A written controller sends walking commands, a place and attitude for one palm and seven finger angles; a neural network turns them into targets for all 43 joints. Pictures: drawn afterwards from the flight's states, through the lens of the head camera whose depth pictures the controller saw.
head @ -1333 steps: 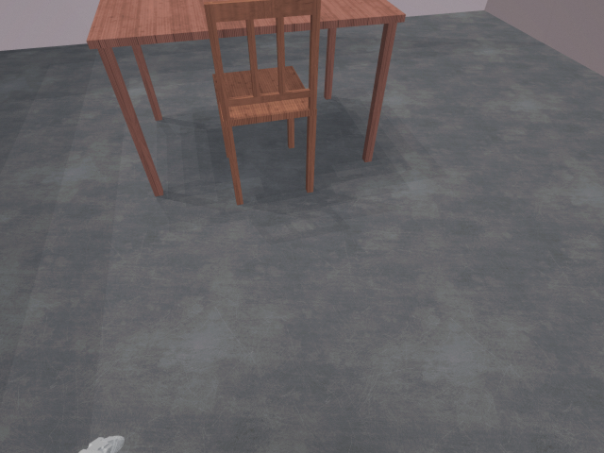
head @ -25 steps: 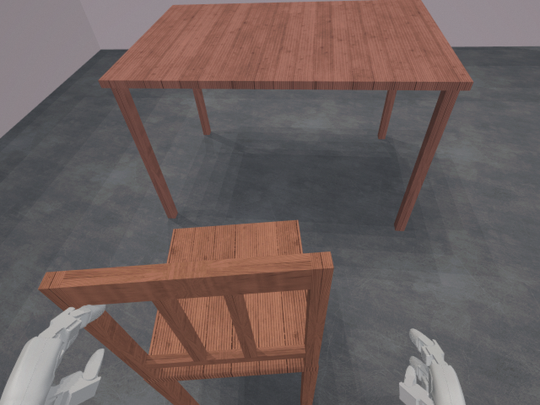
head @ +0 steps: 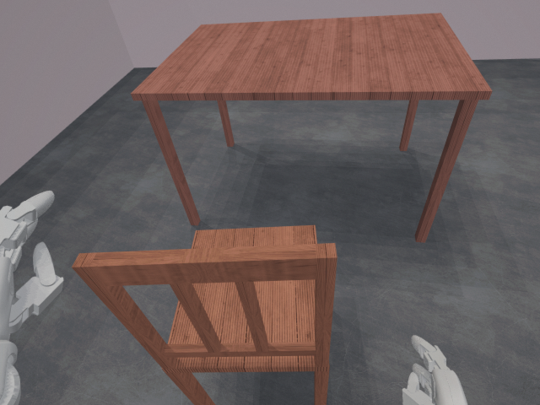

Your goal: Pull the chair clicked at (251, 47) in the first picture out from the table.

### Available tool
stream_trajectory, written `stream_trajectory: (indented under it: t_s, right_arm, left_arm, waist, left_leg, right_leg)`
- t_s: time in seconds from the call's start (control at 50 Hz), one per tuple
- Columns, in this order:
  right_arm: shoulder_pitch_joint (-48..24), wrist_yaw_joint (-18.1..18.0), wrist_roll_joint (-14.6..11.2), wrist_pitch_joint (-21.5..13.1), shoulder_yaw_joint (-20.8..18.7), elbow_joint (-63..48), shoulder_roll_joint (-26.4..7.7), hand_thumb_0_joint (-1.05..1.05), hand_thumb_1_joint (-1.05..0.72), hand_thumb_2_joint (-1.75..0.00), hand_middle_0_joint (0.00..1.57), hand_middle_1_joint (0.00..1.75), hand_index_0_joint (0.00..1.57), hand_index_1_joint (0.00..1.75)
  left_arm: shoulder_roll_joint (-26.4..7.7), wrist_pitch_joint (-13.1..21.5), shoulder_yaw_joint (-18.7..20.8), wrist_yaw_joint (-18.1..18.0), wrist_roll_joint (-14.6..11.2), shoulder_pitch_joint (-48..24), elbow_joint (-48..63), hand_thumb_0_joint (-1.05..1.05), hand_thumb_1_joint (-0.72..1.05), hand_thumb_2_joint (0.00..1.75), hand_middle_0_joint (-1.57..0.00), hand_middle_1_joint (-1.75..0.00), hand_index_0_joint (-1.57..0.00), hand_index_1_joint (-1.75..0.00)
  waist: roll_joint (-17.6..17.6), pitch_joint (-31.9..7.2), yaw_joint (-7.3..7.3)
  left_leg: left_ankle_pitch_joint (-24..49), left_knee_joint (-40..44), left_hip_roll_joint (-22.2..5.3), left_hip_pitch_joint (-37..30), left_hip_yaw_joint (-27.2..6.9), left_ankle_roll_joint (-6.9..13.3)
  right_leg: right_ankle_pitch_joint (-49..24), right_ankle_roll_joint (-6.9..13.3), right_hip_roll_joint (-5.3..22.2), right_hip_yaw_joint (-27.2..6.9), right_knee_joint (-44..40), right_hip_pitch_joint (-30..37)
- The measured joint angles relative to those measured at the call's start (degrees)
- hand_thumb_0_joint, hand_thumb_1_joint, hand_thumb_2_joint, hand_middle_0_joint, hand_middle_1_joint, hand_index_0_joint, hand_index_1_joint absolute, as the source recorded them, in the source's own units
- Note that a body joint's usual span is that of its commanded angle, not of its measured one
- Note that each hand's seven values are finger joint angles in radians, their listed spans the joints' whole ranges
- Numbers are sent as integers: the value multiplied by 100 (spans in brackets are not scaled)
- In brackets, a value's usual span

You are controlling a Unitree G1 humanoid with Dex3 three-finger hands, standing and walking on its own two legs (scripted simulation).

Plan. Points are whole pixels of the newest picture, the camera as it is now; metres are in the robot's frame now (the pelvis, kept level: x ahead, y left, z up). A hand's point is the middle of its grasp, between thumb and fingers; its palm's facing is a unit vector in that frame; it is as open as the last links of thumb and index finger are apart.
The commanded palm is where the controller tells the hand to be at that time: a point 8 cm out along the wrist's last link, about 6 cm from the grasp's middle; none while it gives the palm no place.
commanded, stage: step back with the hand held close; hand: left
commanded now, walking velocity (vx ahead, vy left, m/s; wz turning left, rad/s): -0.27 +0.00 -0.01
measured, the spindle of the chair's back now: (199, 317) +0.28 +0.20 -0.08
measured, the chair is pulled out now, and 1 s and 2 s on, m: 0.63 0.64 0.64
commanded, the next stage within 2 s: stop stepping back and stand still in 1.20 s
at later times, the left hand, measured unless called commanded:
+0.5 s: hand (3, 315) +0.13 +0.30 +0.19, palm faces +0.45 -0.71 -0.54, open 7.4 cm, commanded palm +0.09 +0.32 +0.18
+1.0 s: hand out of the picture +0.07 +0.28 +0.17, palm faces +0.40 -0.73 -0.55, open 7.4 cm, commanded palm +0.01 +0.31 +0.18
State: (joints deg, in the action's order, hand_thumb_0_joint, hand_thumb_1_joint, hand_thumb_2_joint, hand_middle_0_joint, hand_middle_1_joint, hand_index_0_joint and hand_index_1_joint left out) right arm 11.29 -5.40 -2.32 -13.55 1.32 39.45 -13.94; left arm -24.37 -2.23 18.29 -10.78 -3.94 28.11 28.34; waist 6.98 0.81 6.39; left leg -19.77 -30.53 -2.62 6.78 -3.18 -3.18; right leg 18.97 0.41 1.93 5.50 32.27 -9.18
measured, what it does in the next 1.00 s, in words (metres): walks backwards: right foot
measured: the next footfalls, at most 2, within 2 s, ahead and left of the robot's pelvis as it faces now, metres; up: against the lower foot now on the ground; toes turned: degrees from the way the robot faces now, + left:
right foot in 0.88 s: -0.10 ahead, -0.11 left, +0.00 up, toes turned -3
left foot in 1.16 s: -0.10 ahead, +0.15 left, +0.00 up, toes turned -1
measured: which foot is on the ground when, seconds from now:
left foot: down 0.00-1.00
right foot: down 0.00-0.74, up 0.76-0.86, down 0.88-1.00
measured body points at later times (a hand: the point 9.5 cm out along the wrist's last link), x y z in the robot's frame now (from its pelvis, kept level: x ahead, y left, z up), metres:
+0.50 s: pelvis -0.07 +0.03 +0.00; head -0.07 +0.01 +0.45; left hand +0.10 +0.33 +0.22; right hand +0.09 -0.21 -0.10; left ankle -0.03 +0.16 -0.73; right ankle -0.01 -0.11 -0.73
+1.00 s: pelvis -0.14 +0.02 +0.00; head -0.10 +0.00 +0.44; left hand +0.04 +0.31 +0.20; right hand +0.03 -0.22 -0.10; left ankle -0.05 +0.15 -0.73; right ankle -0.14 -0.11 -0.73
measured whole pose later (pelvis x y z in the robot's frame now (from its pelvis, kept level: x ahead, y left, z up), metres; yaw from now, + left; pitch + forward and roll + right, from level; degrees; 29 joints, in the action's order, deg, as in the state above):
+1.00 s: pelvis -0.14 +0.02 +0.00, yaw -1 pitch +1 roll -3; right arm 9.4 -4.1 -0.7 -7.7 -1.7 38.1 -13.1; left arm -24.8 11.7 25.3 -9.3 -2.5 31.5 29.3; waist 4.7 3.5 1.6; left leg -8.5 -34.5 -4.3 26.1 -1.8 -1.3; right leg 14.7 -0.2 -1.1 2.9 30.4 -16.6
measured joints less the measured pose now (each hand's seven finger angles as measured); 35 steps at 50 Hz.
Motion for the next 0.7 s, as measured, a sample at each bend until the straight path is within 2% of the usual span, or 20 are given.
stream_trajectory:
  t_s: [0.04,0.1,0.16,0.22,0.26,0.32,0.38,0.42,0.48,0.58,0.64,0.68,0.7]
  right_arm:
    - [-124,71,20,265,-41,-82,14,2,-91,-90,20,30,20,30]
    - [-347,194,13,686,-148,-240,31,2,-91,-90,20,30,20,30]
    - [-440,266,-2,1027,-282,-416,-18,2,-91,-90,20,30,20,30]
    - [-350,231,-5,1225,-367,-537,-47,2,-91,-90,20,30,20,30]
    - [-186,155,6,1266,-381,-557,-29,2,-91,-90,20,30,20,30]
    - [70,43,24,1223,-347,-499,48,2,-91,-90,20,30,20,30]
    - [153,21,47,1111,-325,-399,158,2,-91,-90,20,30,19,30]
    - [132,33,73,1039,-312,-351,223,2,-91,-90,20,30,20,30]
    - [42,48,85,942,-287,-304,285,2,-91,-90,20,30,20,30]
    - [-44,54,79,885,-214,-310,291,2,-91,-90,20,30,20,30]
    - [-52,67,134,894,-147,-320,232,2,-91,-90,20,30,20,30]
    - [-59,49,166,908,-74,-330,168,2,-91,-90,20,30,20,30]
    - [-80,27,176,918,-51,-332,159,2,-91,-90,20,30,20,30]
  left_arm:
    - [17,427,386,69,27,-521,-325,2,89,89,-22,-30,-34,-35]
    - [78,738,687,153,69,-796,-1030,1,89,90,-21,-30,-28,-33]
    - [237,688,500,282,101,-416,-1453,1,90,90,-20,-30,-25,-31]
    - [420,551,131,391,137,249,-1221,1,90,90,-20,-30,-23,-31]
    - [403,606,85,325,153,504,-696,1,89,90,-17,-28,-23,-30]
    - [39,757,300,258,129,649,192,2,89,89,-16,-27,-23,-30]
    - [-322,1011,723,139,123,686,617,2,88,89,-17,-27,-23,-30]
    - [-413,1112,933,70,108,690,587,2,88,89,-18,-28,-22,-30]
    - [-266,1102,959,13,83,610,211,1,89,90,-19,-29,-22,-30]
    - [328,835,485,28,127,290,-511,1,89,90,-20,-29,-21,-30]
    - [552,687,155,52,182,129,-535,1,89,90,-20,-30,-21,-30]
    - [530,660,27,63,206,38,-358,2,89,90,-21,-30,-21,-30]
    - [467,685,20,63,208,-9,-254,2,89,90,-21,-30,-21,-30]
  waist:
    - [58,-65,-111]
    - [128,-112,-463]
    - [156,-88,-760]
    - [-54,64,-876]
    - [-323,203,-825]
    - [-694,352,-661]
    - [-841,347,-572]
    - [-818,257,-553]
    - [-628,94,-538]
    - [-239,-88,-475]
    - [-289,-97,-424]
    - [-380,-45,-454]
    - [-457,18,-485]
  left_leg:
    - [48,-45,-29,115,37,97]
    - [189,-77,-67,336,221,221]
    - [266,98,-47,447,355,142]
    - [418,220,23,525,507,175]
    - [493,259,69,572,548,215]
    - [582,246,117,674,517,234]
    - [601,139,131,783,491,233]
    - [580,43,136,830,513,238]
    - [516,-128,118,867,577,245]
    - [223,-488,27,1071,553,267]
    - [-337,-864,97,1340,495,345]
    - [-413,-765,119,1338,443,394]
    - [-169,-664,135,1372,413,386]
  right_leg:
    - [-111,5,-35,-10,-98,-57]
    - [-316,-12,-42,-54,-248,-216]
    - [-486,-75,-16,-176,-333,-426]
    - [-633,-143,44,-331,-394,-584]
    - [-694,-173,87,-376,-382,-663]
    - [-750,-190,136,-352,-341,-757]
    - [-779,-189,155,-331,-266,-841]
    - [-748,-179,168,-349,-152,-907]
    - [-722,-179,186,-367,17,-974]
    - [-804,-148,93,-353,55,-1051]
    - [-941,-117,111,-339,-6,-1211]
    - [-1012,-114,120,-267,-23,-1324]
    - [-962,-122,140,-234,6,-1381]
